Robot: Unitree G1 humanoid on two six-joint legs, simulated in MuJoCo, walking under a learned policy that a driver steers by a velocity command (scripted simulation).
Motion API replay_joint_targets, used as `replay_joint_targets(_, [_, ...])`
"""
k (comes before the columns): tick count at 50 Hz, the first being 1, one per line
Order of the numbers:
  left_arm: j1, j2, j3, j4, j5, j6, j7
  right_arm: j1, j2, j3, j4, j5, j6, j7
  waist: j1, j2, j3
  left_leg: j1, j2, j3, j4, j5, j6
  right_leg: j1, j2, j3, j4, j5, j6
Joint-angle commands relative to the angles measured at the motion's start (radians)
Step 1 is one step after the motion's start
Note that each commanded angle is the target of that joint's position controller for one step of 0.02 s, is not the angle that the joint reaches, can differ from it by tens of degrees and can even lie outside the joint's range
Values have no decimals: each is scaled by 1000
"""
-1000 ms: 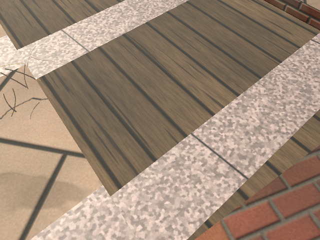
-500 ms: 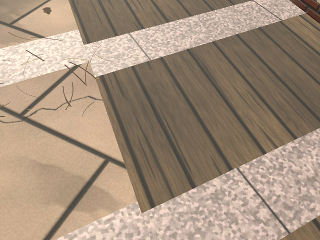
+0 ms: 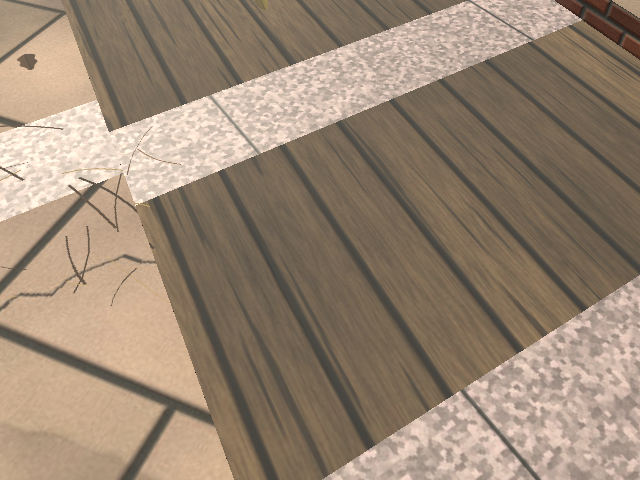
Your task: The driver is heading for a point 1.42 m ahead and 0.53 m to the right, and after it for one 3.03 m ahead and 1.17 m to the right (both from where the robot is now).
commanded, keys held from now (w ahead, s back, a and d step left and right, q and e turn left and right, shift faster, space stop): w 0.32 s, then w+e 0.68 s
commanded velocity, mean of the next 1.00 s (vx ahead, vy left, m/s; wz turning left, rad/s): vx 0.50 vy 0.00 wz -0.27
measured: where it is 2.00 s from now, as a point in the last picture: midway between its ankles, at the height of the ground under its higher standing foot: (419, 332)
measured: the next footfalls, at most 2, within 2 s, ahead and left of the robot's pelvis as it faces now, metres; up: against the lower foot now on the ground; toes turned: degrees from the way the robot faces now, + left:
left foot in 0.38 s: +0.45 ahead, +0.23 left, +0.00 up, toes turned +1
right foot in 0.86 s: +0.59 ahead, -0.09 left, -0.14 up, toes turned -17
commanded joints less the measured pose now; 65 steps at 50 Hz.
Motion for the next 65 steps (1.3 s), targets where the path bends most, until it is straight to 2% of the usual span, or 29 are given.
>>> replay_joint_targets(1, [35, 123, 18, -29, -5, -38, 7, 4, -89, -24, -64, -15, 37, 4, -28, -67, 57, -175, 86, -49, -103, 38, -14, 44, -306, 361, -414, 228, -177])
replay_joint_targets(6, [81, 151, 22, 26, -13, -42, 5, -155, -35, -1, -101, -24, 41, 47, -9, -72, 18, -122, 94, 60, -472, 281, -37, 114, -213, 158, -461, 421, -153])
replay_joint_targets(8, [118, 156, 25, 49, -13, -39, 5, -171, -48, -5, -85, -25, 34, 54, 3, -97, -7, -140, 105, 60, -436, 417, -17, 207, -248, 156, -428, 474, -145])
replay_joint_targets(9, [96, 153, 31, 43, -69, -43, 18, -239, -71, -9, -120, 66, -4, 57, 26, -56, 1, -261, 143, -33, -497, 409, 0, 279, -295, 189, -395, 471, -138])
replay_joint_targets(10, [101, 160, 29, 49, -72, -39, 23, -276, -74, -5, -131, 72, -25, 65, 28, -51, 9, -326, 139, -25, -549, 404, 6, 350, -305, 186, -379, 481, -135])
replay_joint_targets(14, [250, 124, 27, 108, -45, -36, 52, -435, -62, -1, -165, 43, -72, 101, 106, -63, 39, -512, 162, -48, -616, 519, 6, 520, -324, 215, -260, 361, -87])
replay_joint_targets(19, [213, 158, 44, 93, -57, -41, 34, -436, -67, 7, -167, 29, -91, 108, 54, -67, 105, -215, 92, 11, -688, 466, 27, 275, -283, 201, -227, 439, -51])
replay_joint_targets(20, [184, 177, 52, 84, -51, -39, 26, -327, -103, -11, -129, 27, -99, 102, -1, -79, 48, -15, 51, 36, -681, 460, 37, 213, -261, 185, -140, 563, -38])
replay_joint_targets(21, [277, 30, 12, 104, -48, -25, 4, -167, -151, -39, -74, 16, -104, 100, -37, 30, -107, 457, 74, 12, -639, 483, 90, -59, -205, 143, 144, 614, 18])
replay_joint_targets(22, [282, -16, -15, 106, -59, -20, -5, 66, -157, -55, -23, 2, -93, 96, -145, 114, -297, 834, 261, -256, -702, 261, 163, -363, -138, 96, 518, 437, 77])
replay_joint_targets(23, [162, 19, -5, 45, -79, -27, 7, 190, -166, -63, 25, 13, -86, 86, -193, 207, -416, 861, 380, -487, -833, 37, 167, -428, -71, 156, 730, -107, 46])
replay_joint_targets(24, [4, 134, 30, -24, -100, -35, 25, 138, -176, -61, 28, 23, -75, 73, -198, 122, -322, 724, 364, -462, -907, -49, 116, -445, -91, 212, 684, -155, 4])
replay_joint_targets(26, [-73, 121, 54, -31, -100, -32, 37, -32, -136, -61, 20, 17, -86, 57, -124, 49, -142, 442, 362, -348, -886, 24, 96, -451, -146, 256, 534, -46, -27])
replay_joint_targets(29, [73, -25, 50, 5, -56, 19, 29, -234, -53, -51, 11, 38, -90, 29, 43, 71, -48, 32, 352, -198, -885, -20, 56, -237, -192, 194, 366, 115, -18])
replay_joint_targets(34, [-25, -10, 48, -24, -52, 47, -20, -252, -77, -59, -4, 23, -90, -2, 50, 99, -51, -155, 341, 22, -798, -75, 23, -122, -144, 119, 204, 570, 12])
replay_joint_targets(40, [-103, 46, 56, -34, -67, 89, -22, -172, -67, -65, 8, 53, -99, -8, 9, 30, 9, 25, 391, 106, -564, -86, -58, -151, -185, 94, 30, 564, 18])
replay_joint_targets(42, [79, 64, 76, 39, -45, 86, -23, -187, -61, -62, 30, 65, -87, 1, 104, -62, -43, 25, 309, 217, -274, 64, -86, 94, -138, -11, -159, 640, -23])
replay_joint_targets(43, [294, 104, 100, 105, -22, 76, -14, -240, -62, -64, 41, 62, -80, 2, 242, -178, -100, -26, 187, 276, 161, 54, -97, 294, -99, -52, -253, 710, -99])
replay_joint_targets(44, [357, 132, 89, 147, 0, 50, -12, -271, 24, -47, 10, 24, -74, -2, 226, -375, -38, -342, 100, 235, 603, -420, -86, 410, -132, 51, -136, 887, -114])
replay_joint_targets(45, [298, 172, 66, 108, -3, 12, -20, -124, 56, -38, -50, 19, -95, 0, 60, -488, -100, -542, 102, 93, 672, -354, -60, 464, -195, 243, 39, 1089, -142])
replay_joint_targets(46, [269, 139, 59, 66, -24, 3, -29, -121, 10, -41, -61, 28, -108, 2, 70, -415, -185, -634, 101, 54, 717, -293, -62, 498, -253, 399, 6, 997, -198])
replay_joint_targets(47, [210, 155, 57, 23, -20, -2, -18, -174, -52, -55, -91, 51, -124, 0, 55, -211, -215, -687, 108, -12, 496, -94, -61, 468, -340, 556, -142, 620, -243])
replay_joint_targets(48, [111, 199, 66, 13, -9, -5, -3, -246, -30, -42, -118, 69, -119, -14, 13, -110, -219, -681, 145, -53, 359, -14, -79, 347, -431, 796, -255, 205, -286])
replay_joint_targets(49, [6, 158, 47, -32, -2, -28, 5, -274, -89, -56, -120, 74, -106, -27, -25, -34, -151, -633, 169, -94, 188, 96, -82, 221, -428, 842, -281, 144, -264])
replay_joint_targets(52, [-24, 154, 50, -40, -16, -56, 46, -309, -81, -56, -107, 17, -57, -37, -22, -70, -111, -484, 163, -119, -166, 188, -132, 114, -330, 640, -300, 267, -216])
replay_joint_targets(56, [115, 101, 46, 7, -48, -42, 72, -495, -4, -27, -138, 14, -66, 11, 67, -86, -92, -311, 51, -5, -610, 416, -113, 131, -198, 409, -302, 528, -117])
replay_joint_targets(60, [193, 68, 48, 37, -57, -24, 64, -556, -2, -21, -168, 26, -77, 34, 98, -88, -79, -265, 7, 17, -748, 470, -74, 224, -178, 407, -273, 507, -87])
replay_joint_targets(63, [178, 75, 57, 35, -53, -17, 61, -543, -45, -26, -184, 33, -92, 33, 70, -111, -62, -201, 0, 5, -812, 415, -50, 254, -199, 450, -246, 484, -98])
replay_joint_targets(65, [112, 87, 61, 10, -49, -14, 57, -395, -97, -46, -152, 29, -102, 23, -16, -143, -118, 39, -20, 17, -828, 390, -18, 201, -168, 438, -153, 669, -74])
